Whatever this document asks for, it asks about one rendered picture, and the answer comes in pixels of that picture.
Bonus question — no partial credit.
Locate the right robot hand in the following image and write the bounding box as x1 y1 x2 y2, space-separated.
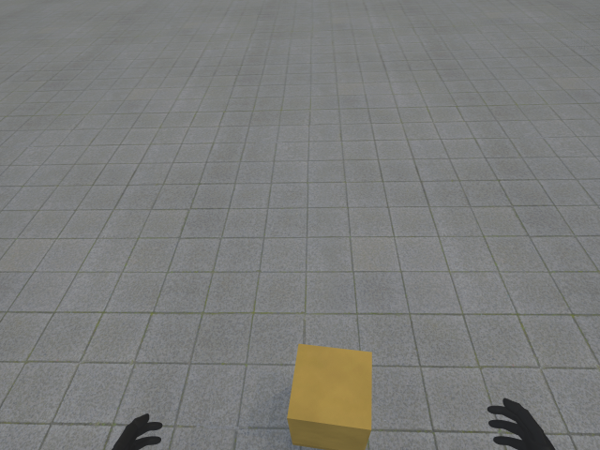
487 398 555 450

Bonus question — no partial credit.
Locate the carton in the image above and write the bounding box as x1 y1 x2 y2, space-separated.
287 344 372 450

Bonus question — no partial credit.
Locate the left robot hand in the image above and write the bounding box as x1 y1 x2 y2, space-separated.
112 413 162 450

